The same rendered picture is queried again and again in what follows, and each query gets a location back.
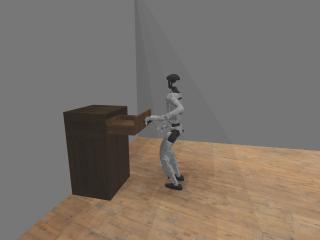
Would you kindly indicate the robot left shin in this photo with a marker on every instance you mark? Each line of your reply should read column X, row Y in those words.
column 168, row 169

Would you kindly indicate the cabinet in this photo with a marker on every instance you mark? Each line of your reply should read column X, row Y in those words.
column 99, row 162

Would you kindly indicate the robot left forearm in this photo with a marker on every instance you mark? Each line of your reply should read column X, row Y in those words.
column 170, row 115

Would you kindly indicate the drawer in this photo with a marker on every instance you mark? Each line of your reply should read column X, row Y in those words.
column 127, row 124

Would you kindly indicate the right robot hand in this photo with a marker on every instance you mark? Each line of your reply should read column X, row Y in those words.
column 164, row 125

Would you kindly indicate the left robot hand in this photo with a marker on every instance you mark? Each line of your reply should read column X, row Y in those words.
column 153, row 118

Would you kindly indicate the left robot upper arm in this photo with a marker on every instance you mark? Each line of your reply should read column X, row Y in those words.
column 172, row 98

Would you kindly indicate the robot torso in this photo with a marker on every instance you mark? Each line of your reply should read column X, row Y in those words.
column 176, row 126

